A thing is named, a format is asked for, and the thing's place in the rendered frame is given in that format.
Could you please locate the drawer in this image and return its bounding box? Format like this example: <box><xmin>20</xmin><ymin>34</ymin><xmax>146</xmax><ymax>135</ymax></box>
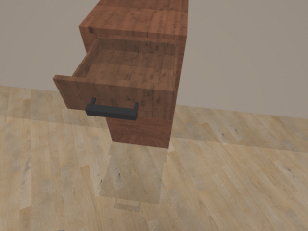
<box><xmin>53</xmin><ymin>37</ymin><xmax>179</xmax><ymax>120</ymax></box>

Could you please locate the handle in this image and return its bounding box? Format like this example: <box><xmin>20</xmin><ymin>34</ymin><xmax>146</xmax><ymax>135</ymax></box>
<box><xmin>85</xmin><ymin>97</ymin><xmax>139</xmax><ymax>121</ymax></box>

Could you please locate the cabinet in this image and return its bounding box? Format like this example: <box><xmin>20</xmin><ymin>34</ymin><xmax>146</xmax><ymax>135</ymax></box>
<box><xmin>78</xmin><ymin>0</ymin><xmax>189</xmax><ymax>149</ymax></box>

